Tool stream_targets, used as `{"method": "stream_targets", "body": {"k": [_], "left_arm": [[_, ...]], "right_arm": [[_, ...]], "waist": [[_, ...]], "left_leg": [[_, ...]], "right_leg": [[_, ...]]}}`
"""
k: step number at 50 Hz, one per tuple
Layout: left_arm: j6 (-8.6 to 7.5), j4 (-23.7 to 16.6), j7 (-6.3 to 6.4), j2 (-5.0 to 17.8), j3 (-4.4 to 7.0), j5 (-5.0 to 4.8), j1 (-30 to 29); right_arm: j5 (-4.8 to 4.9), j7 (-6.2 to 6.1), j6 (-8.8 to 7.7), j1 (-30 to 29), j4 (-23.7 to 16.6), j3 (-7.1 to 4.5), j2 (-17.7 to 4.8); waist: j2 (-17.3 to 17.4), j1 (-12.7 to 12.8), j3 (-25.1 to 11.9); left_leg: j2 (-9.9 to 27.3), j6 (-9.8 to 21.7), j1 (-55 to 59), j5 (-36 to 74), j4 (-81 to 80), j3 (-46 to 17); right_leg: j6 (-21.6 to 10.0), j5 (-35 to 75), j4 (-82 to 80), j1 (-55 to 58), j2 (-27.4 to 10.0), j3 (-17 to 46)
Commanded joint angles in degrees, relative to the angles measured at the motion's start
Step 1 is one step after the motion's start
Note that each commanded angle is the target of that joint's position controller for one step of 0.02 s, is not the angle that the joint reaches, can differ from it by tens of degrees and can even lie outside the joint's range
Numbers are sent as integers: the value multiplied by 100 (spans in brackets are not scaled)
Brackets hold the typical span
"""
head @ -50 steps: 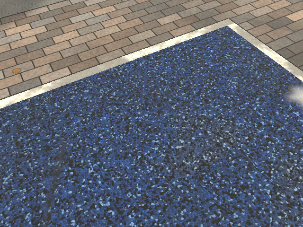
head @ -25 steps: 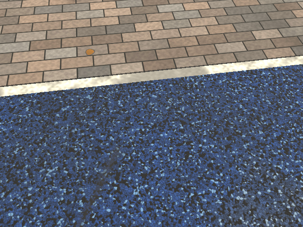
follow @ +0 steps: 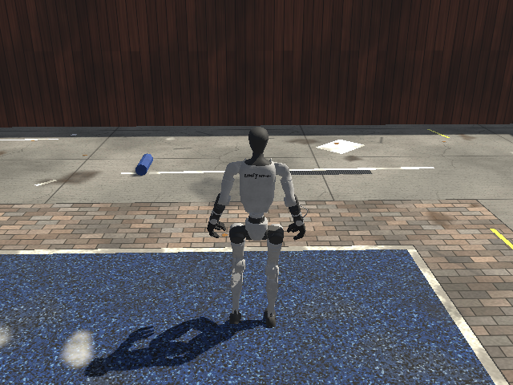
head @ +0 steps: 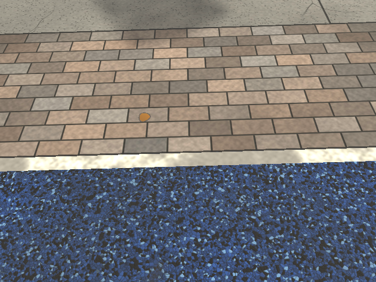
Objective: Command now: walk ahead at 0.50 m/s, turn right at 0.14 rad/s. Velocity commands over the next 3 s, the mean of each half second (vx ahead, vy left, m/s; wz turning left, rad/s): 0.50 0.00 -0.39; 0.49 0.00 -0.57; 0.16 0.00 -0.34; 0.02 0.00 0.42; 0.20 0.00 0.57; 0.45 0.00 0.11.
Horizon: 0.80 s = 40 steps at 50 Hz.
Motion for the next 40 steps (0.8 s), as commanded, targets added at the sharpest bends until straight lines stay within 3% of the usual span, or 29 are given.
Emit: {"method": "stream_targets", "body": {"k": [1, 5, 10, 12, 14, 15, 16, 17, 18, 19, 20, 21, 23, 27, 31, 36, 38, 39, 40], "left_arm": [[-38, -299, 47, 703, 148, -43, 63], [23, -158, 169, 995, 257, -123, 302], [162, 17, 239, 1038, 285, -188, 828], [206, 18, 266, 1077, 310, -190, 852], [244, -19, 276, 995, 301, -171, 756], [233, -83, 260, 792, 233, -130, 698], [209, -245, 252, 404, 101, 9, 704], [147, -433, 255, 197, 31, -186, 1382], [168, -284, 282, 773, 162, -272, 1212], [196, -346, 272, 967, 233, -247, 732], [227, -350, 272, 878, 235, -199, 571], [247, -406, 252, 806, 248, -152, 420], [322, -476, 191, 589, 230, -183, 384], [383, -745, 130, 391, 168, -126, -54], [315, -928, -20, 308, 93, -130, -663], [336, -1292, -153, 436, 118, -132, -1310], [376, -1326, -160, 634, 224, -99, -1059], [402, -1206, -143, 821, 340, -98, -481], [441, -937, -70, 1141, 531, -120, 496]], "right_arm": [[-69, 5, -167, -188, -538, -134, -402], [-84, 31, -226, -977, -710, -17, -164], [31, 130, -330, -1741, -858, -44, -282], [55, 140, -371, -1741, -877, -107, -432], [48, 105, -399, -1201, -727, -210, -600], [-16, 54, -412, -613, -624, -300, -794], [-72, -6, -383, 337, -526, -401, -1175], [-89, 47, -276, 550, -356, -466, -1436], [-34, 76, -262, 357, -406, -345, -881], [-8, 66, -259, 131, -412, -269, -613], [-41, 78, -262, -144, -405, -220, -497], [-66, 85, -258, -326, -350, -188, -362], [-96, 75, -301, -479, -259, -193, -325], [-59, 46, -356, -440, -40, -295, -577], [-27, 6, -295, -371, 115, -346, -799], [120, -10, -160, -37, 358, -433, -1077], [166, -39, -83, -47, 368, -487, -1263], [191, -55, -34, -89, 359, -498, -1314], [177, -79, -19, -74, 336, -440, -1189]], "waist": [[-795, -48, -128], [-675, 146, -28], [-681, 371, 10], [-764, 264, 0], [-797, -93, -188], [-685, -403, -608], [120, -760, -1474], [1933, -402, -1952], [1121, -493, -1318], [669, -542, -687], [313, -405, -407], [301, -309, -170], [506, -155, -38], [233, -145, 97], [101, -339, 196], [98, -430, 344], [274, -178, 48], [273, 186, -296], [124, 680, -801]], "left_leg": [[412, -141, -1118, 287, -613, -117], [249, -357, -705, 1396, -2270, 7], [-31, -405, -50, 2202, -3353, -83], [-32, -304, 243, 1972, -3610, -157], [-4, -85, 1149, 1778, -3935, -67], [303, 130, 2145, 1638, -3940, -264], [1401, 478, 3586, 1376, -3825, -1302], [2414, 1230, 4659, -85, -4439, -3671], [2276, 1140, 4192, -946, -4683, -3702], [2048, 961, 3596, -549, -4738, -2823], [1803, 886, 3046, 222, -4850, -2192], [1620, 884, 2658, 768, -4982, -1732], [1432, 867, 2150, 1364, -5256, -1045], [1494, 1026, 2056, 2227, -5530, -258], [1353, 869, 2107, 2541, -5555, 562], [1581, 638, 2784, 3153, -5216, 1015], [1570, 510, 2985, 4972, -4428, 1242], [1473, 413, 2886, 5700, -3547, 1396], [1260, 221, 2232, 5512, -2272, 1541]], "right_leg": [[-1115, 417, -1401, 919, -1397, 2010], [-1030, 949, -1459, 553, -1177, 1451], [-857, 645, -1146, 572, -1217, 1656], [-742, 455, -905, 723, -1318, 1949], [-553, 617, -377, 598, -1165, 1977], [-375, 692, 441, 271, -848, 1766], [-142, -492, 2162, -530, -424, 1219], [77, -2489, 3690, -2238, 41, 677], [144, -2223, 4403, -2796, -362, 876], [168, -1703, 4546, -2919, -511, 791], [231, -1294, 4486, -2721, -686, 696], [270, -1038, 4288, -2644, -814, 675], [320, -766, 4099, -2327, -989, 571], [449, -124, 3340, -2532, -1075, 498], [350, 990, 2028, -2182, -980, 192], [15, 631, 1229, -2016, -785, -174], [-227, 32, 1153, -1365, -420, -509], [-393, -45, 1001, -557, -162, -668], [-615, 237, 750, 924, 47, -614]]}}
Next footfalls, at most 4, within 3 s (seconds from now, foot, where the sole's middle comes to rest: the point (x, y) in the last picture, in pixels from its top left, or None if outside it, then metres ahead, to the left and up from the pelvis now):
0.30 left None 0.33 0.13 -0.78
0.80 right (267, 273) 0.52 -0.21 -0.78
1.26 left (255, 200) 0.81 -0.20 -0.78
1.62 right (297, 248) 0.61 -0.33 -0.78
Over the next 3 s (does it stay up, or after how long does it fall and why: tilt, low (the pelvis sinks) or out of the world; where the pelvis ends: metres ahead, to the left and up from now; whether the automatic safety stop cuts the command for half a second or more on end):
stays up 0.98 -0.19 -0.01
